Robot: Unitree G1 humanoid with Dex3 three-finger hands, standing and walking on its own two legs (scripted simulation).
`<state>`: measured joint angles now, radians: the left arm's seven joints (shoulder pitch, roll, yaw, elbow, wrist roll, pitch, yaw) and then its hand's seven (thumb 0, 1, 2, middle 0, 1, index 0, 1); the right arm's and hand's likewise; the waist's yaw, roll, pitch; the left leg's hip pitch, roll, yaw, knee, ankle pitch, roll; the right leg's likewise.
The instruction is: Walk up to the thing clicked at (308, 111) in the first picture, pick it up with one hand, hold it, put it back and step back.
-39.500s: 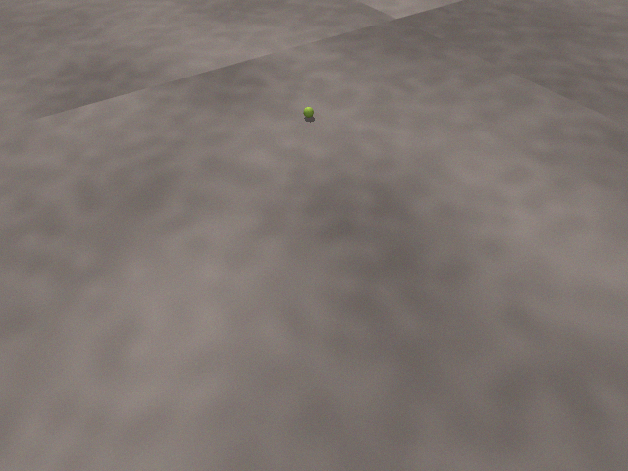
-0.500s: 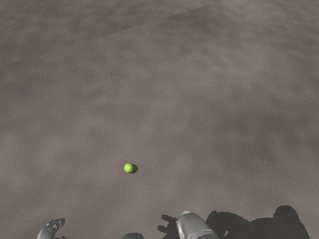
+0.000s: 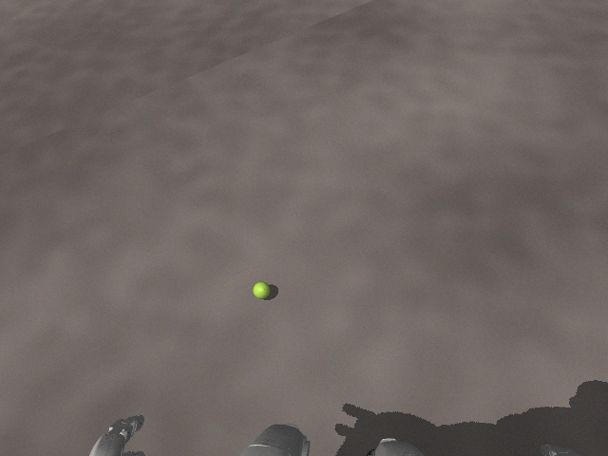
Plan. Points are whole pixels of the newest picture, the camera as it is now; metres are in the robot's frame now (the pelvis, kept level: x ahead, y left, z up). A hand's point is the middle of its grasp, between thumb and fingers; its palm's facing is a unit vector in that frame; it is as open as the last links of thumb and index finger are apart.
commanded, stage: step back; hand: left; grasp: from above
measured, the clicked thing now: (261, 290) +0.67 +0.26 -0.73
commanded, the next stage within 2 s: stand in 1.98 s
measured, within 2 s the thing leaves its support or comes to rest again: neither
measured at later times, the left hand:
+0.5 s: hand out of the picture -0.10 +0.26 -0.16, palm faces -0.05 -0.91 -0.41, open 7.4 cm
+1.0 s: hand out of the picture -0.27 +0.27 -0.15, palm faces +0.04 -0.92 -0.39, open 7.4 cm
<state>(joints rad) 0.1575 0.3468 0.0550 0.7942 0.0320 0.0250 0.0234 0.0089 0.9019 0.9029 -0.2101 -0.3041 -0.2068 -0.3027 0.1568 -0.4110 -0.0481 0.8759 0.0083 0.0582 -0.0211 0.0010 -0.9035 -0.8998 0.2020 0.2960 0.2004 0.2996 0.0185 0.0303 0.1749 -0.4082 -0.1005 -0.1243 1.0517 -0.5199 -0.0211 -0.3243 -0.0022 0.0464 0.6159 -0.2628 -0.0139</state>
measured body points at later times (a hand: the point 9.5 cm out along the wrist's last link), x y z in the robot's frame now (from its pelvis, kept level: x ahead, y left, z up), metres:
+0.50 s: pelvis -0.19 -0.02 -0.01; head -0.13 -0.03 +0.43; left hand -0.10 +0.30 -0.13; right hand -0.06 -0.34 -0.13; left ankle -0.05 +0.13 -0.72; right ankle -0.21 -0.13 -0.73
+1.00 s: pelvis -0.35 -0.01 +0.00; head -0.32 +0.01 +0.45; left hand -0.27 +0.32 -0.12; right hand -0.26 -0.31 -0.12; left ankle -0.33 +0.11 -0.73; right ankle -0.32 -0.14 -0.68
